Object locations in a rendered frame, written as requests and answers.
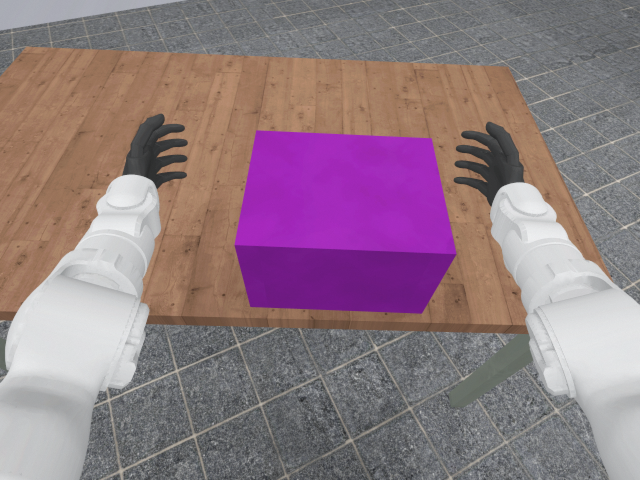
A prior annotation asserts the robot left forearm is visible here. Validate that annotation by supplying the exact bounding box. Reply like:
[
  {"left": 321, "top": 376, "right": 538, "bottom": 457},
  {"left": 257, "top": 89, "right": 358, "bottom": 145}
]
[{"left": 5, "top": 175, "right": 161, "bottom": 370}]

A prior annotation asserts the carton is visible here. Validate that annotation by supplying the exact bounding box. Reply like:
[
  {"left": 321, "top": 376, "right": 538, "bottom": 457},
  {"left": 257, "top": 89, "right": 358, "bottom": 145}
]
[{"left": 235, "top": 130, "right": 456, "bottom": 314}]

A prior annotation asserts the left robot upper arm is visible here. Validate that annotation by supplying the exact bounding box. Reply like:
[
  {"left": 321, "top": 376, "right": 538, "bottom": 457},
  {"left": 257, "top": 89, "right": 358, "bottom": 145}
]
[{"left": 0, "top": 274, "right": 150, "bottom": 480}]

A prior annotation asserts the robot right hand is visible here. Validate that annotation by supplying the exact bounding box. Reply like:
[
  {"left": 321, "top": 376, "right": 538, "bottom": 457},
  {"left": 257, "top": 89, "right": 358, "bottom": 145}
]
[{"left": 454, "top": 122, "right": 525, "bottom": 207}]

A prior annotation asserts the right robot upper arm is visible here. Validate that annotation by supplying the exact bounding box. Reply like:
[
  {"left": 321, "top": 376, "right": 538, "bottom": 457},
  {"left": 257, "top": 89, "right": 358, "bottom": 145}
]
[{"left": 525, "top": 288, "right": 640, "bottom": 480}]

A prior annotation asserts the robot left hand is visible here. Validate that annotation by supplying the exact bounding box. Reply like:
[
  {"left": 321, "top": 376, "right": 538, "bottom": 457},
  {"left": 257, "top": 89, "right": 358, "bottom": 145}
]
[{"left": 122, "top": 114, "right": 188, "bottom": 189}]

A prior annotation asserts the table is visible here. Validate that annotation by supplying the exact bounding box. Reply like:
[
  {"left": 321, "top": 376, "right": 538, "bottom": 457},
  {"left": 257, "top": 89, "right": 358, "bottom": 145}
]
[{"left": 0, "top": 47, "right": 614, "bottom": 408}]

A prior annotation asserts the robot right forearm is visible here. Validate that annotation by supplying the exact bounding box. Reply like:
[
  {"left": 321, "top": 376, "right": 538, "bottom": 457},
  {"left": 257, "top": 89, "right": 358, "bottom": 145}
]
[{"left": 490, "top": 182, "right": 640, "bottom": 315}]

